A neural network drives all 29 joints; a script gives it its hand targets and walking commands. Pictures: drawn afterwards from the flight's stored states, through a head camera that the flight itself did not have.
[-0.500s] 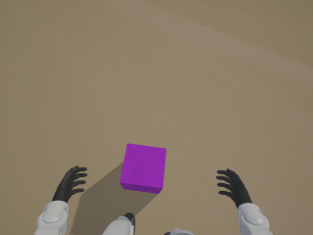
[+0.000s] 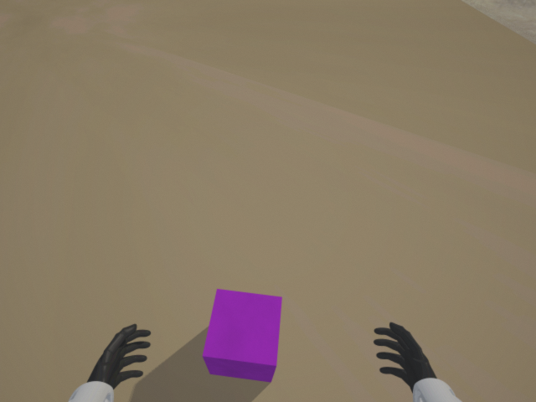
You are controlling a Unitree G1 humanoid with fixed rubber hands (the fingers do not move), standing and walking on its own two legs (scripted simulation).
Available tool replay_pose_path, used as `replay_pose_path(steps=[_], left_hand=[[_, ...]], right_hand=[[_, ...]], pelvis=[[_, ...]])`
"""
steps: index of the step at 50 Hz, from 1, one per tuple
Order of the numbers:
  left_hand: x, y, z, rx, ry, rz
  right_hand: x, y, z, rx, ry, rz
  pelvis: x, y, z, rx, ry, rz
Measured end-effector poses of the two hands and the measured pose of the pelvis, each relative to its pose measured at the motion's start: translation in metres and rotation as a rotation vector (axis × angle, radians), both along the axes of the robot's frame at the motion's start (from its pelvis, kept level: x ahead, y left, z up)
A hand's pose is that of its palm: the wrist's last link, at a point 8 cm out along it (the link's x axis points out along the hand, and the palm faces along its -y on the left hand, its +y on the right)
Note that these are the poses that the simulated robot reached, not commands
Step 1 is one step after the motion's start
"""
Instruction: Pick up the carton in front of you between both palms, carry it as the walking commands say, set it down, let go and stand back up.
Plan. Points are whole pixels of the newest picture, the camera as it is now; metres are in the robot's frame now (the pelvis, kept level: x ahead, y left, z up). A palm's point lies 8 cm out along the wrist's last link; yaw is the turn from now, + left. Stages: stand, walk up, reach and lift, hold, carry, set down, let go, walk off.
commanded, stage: let go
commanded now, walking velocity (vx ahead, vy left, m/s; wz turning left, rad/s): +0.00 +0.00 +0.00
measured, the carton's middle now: (244, 336) +0.38 +0.04 -0.65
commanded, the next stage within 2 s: stand in 0.06 s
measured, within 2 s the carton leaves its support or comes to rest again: neither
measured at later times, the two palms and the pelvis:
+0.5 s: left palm out of the picture +0.13 +0.30 -0.10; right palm (448, 390) +0.15 -0.28 -0.09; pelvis +0.02 +0.01 -0.01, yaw -1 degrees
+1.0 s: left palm out of the picture +0.11 +0.30 -0.10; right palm out of the picture +0.11 -0.29 -0.09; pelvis +0.01 +0.01 +0.00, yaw -1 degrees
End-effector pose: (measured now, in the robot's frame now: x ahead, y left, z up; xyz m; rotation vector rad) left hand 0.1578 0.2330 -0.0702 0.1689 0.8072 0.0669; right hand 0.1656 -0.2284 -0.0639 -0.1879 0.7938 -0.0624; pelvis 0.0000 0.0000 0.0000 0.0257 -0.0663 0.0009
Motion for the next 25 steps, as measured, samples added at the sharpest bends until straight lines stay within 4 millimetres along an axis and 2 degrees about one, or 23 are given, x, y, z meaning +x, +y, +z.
replay_pose_path(steps=[4, 11, 15, 25], left_hand=[[0.000, 0.005, -0.002, 0.024, -0.014, 0.002], [-0.015, 0.045, -0.017, 0.149, 0.065, 0.032], [-0.023, 0.060, -0.020, 0.182, 0.102, 0.047], [-0.027, 0.066, -0.025, 0.199, 0.146, 0.048]], right_hand=[[0.003, -0.001, 0.002, -0.037, 0.007, -0.015], [-0.005, -0.037, -0.011, -0.165, 0.059, -0.053], [-0.009, -0.049, -0.014, -0.196, 0.087, -0.064], [-0.013, -0.051, -0.022, -0.202, 0.130, -0.074]], pelvis=[[0.003, 0.002, -0.001, -0.004, 0.013, -0.008], [0.008, 0.006, -0.006, -0.017, 0.057, -0.005], [0.012, 0.007, -0.006, -0.018, 0.065, -0.006], [0.018, 0.009, -0.005, -0.018, 0.062, -0.012]])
